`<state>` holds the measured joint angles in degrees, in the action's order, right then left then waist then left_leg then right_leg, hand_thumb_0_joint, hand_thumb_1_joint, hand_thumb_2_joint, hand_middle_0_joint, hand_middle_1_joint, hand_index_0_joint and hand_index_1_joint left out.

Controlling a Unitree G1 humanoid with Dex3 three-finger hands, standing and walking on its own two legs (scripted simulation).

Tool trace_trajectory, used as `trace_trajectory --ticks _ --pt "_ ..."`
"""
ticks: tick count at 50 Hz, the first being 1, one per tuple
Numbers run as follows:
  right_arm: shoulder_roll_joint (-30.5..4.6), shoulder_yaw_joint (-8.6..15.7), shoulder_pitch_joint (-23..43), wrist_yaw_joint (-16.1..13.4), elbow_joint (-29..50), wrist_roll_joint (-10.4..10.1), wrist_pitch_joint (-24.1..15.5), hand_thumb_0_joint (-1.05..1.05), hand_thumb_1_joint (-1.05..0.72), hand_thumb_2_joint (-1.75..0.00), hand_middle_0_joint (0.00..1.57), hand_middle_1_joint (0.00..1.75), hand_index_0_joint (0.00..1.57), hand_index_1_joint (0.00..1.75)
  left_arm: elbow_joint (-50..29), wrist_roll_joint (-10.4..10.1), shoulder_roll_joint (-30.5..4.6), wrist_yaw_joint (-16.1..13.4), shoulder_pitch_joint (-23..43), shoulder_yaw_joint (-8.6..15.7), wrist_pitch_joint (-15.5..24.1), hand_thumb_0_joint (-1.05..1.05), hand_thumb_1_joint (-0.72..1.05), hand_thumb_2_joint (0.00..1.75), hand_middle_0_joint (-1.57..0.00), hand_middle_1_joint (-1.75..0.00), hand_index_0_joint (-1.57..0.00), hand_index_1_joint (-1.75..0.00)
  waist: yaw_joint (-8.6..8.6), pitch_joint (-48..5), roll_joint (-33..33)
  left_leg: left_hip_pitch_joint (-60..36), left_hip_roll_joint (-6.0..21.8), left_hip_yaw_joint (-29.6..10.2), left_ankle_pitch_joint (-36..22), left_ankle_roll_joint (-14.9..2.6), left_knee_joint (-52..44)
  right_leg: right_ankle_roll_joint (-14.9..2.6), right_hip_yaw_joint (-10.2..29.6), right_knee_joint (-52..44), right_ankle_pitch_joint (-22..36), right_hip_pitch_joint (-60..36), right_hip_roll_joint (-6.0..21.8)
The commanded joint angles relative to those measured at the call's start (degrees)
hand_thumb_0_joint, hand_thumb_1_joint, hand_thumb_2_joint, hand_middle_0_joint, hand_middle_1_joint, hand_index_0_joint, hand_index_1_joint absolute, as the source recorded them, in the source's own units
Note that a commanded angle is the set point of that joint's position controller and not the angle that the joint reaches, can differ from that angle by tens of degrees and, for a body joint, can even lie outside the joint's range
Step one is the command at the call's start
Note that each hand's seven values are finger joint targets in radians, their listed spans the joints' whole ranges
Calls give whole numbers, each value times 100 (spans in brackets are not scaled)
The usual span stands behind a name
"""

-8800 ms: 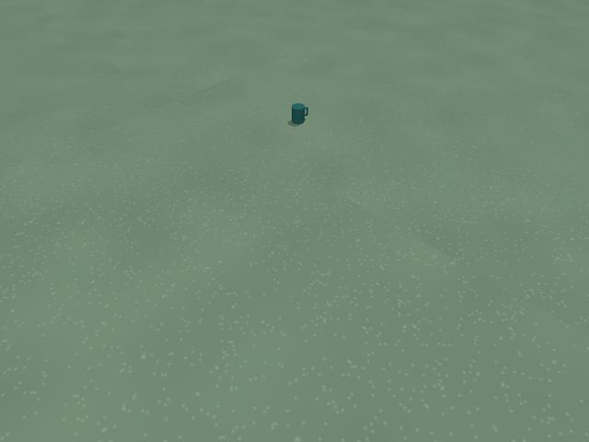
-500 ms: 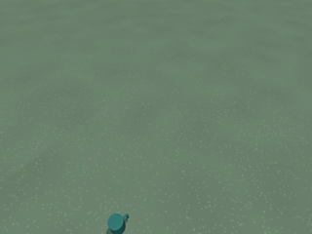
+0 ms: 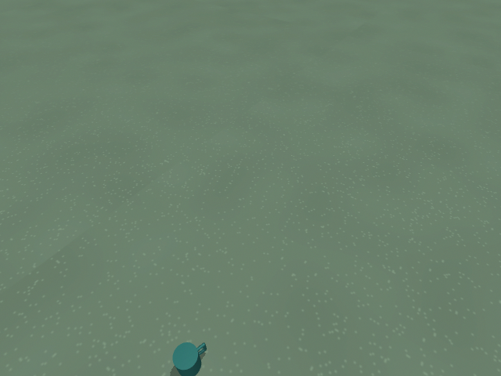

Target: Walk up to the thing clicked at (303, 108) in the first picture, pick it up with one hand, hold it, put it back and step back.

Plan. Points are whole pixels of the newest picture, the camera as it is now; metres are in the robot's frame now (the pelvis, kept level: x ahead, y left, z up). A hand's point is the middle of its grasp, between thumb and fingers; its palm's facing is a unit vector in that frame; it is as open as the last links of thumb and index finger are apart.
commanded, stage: stand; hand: left
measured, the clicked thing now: (191, 357) +0.39 +0.22 -0.73
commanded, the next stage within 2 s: walk up in 0.92 s
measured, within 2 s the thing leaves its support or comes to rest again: neither
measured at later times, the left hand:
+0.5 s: hand out of the picture +0.07 +0.25 -0.16, palm faces -0.03 -0.94 -0.34, open 7.4 cm
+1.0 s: hand out of the picture +0.07 +0.26 -0.16, palm faces -0.02 -0.94 -0.34, open 7.4 cm
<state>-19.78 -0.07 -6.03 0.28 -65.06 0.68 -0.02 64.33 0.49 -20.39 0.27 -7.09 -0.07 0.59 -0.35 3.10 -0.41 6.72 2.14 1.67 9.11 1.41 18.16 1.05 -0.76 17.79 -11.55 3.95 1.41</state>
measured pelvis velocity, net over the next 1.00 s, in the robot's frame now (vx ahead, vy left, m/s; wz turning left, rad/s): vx -0.01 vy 0.00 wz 0.00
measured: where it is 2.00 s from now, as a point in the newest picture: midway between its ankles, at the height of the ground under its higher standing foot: outside the picture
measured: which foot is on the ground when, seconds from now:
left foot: down 0.00-1.00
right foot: down 0.00-1.00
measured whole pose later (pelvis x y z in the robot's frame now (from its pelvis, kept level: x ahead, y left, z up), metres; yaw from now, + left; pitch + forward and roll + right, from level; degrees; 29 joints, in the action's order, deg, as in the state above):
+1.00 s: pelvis -0.01 +0.00 +0.00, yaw +0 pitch -2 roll +0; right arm -19.8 0.9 -6.2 -0.1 -63.5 0.1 -0.2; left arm 62.4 0.6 -21.0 0.6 -6.7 1.4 -0.7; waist -0.4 4.2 -0.8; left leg 8.3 2.2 1.5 9.4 1.4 19.9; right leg 0.8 -0.9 20.3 -12.3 5.8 1.4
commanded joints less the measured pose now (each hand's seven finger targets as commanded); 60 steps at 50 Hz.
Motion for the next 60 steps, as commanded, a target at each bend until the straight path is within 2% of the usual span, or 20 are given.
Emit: trace_trajectory --ticks 1,7,12,18,27,32,35,45,46,47,49,51,56,58,60 --pt "-1270 229 247 -66 331 -12 -151 0 -90 -90 20 30 20 30 -356 1 -1229 -86 209 235 101 0 90 90 -20 -30 -20 -30 12 -453 77 -268 619 -452 -1020 -205 -149 -182 414 -283 1030 171 678" --pt "-1267 231 268 -67 331 -19 -156 0 -90 -90 20 30 20 30 -333 20 -1241 -74 126 242 87 0 90 90 -20 -30 -20 -30 39 -345 100 -208 614 -486 -750 -196 -248 -178 388 -295 717 246 641" --pt "-1250 235 246 -60 338 -14 -162 0 -90 -90 20 30 20 30 -360 5 -1230 -67 181 239 84 0 90 90 -20 -30 -20 -30 24 -339 106 -171 616 -496 -744 -189 -284 -202 396 -292 612 253 641" --pt "-1279 250 221 -57 324 -10 -154 0 -90 -90 20 30 20 30 -376 16 -1238 -67 176 232 99 0 90 90 -20 -30 -20 -30 14 -370 79 -194 610 -487 -569 -199 -244 -198 453 -350 572 274 670" --pt "-1232 243 175 -50 324 -11 -151 0 -90 -90 20 30 20 30 -374 6 -1268 -79 151 232 119 0 90 90 -20 -30 -20 -30 0 -493 66 -246 610 -470 -910 -204 -193 -189 435 -284 927 163 679" --pt "-1259 250 209 -54 308 -15 -149 0 -90 -90 20 30 20 30 -351 11 -1238 -81 129 232 93 0 90 90 -20 -30 -20 -30 26 -343 77 -185 617 -505 -751 -203 -261 -196 400 -300 680 217 657" --pt "-1271 260 214 -56 335 -19 -152 0 -90 -90 20 30 20 30 -376 17 -1258 -79 98 237 108 0 90 90 -20 -30 -20 -30 29 -451 53 -311 630 -492 -919 -215 -196 -196 412 -303 820 242 656" --pt "-1264 250 219 -55 338 -11 -149 0 -90 -90 20 30 20 30 -385 24 -1210 -74 130 220 104 0 90 90 -20 -30 -20 -30 28 -346 108 -184 601 -479 -714 -200 -233 -191 425 -353 704 265 660" --pt "-1500 377 128 -106 395 -73 -161 0 -90 -90 20 30 20 30 -460 17 -1439 -44 175 448 -26 0 90 90 -20 -30 -20 -30 -12 -124 -130 -92 650 -537 -1534 -280 -2 -252 314 71 1411 434 492" --pt "-1555 412 44 -133 436 -90 -155 0 -90 -90 20 30 20 30 -512 14 -1394 -45 82 461 -70 0 90 90 -20 -30 -20 -30 0 -326 -75 -214 729 -534 -1844 -368 128 -251 218 199 1495 412 449" --pt "-1576 458 -21 -165 479 -107 -141 0 -90 -90 20 30 20 30 -608 25 -1352 -38 92 489 -123 0 90 90 -20 -30 -20 -30 -20 -483 45 -199 839 -601 -1878 -461 160 -269 148 386 1384 348 409" --pt "-1586 492 39 -182 583 -86 -125 0 -90 -90 20 30 20 30 -699 34 -1256 -20 47 484 -160 0 90 90 -20 -30 -20 -30 -13 -638 214 -60 908 -672 -1622 -553 171 -282 160 489 1171 256 393" --pt "-1514 503 140 -193 770 -52 -70 0 -90 -90 20 30 20 30 -856 58 -1285 36 14 542 -218 0 90 90 -20 -30 -20 -30 21 -584 352 408 743 -626 -525 -527 322 -438 360 557 817 318 475" --pt "-1449 508 108 -181 826 -57 -41 0 -90 -90 20 30 20 30 -912 72 -1414 52 12 601 -222 0 90 90 -20 -30 -20 -30 50 -484 114 473 488 -488 -146 -436 690 -601 542 390 731 519 625" --pt "-1323 488 63 -159 866 -57 -17 0 -90 -90 20 30 20 30 -1005 77 -1498 64 181 628 -221 0 90 90 -20 -30 -20 -30 7 -343 -271 401 140 -131 236 -288 1127 -807 774 88 511 865 874"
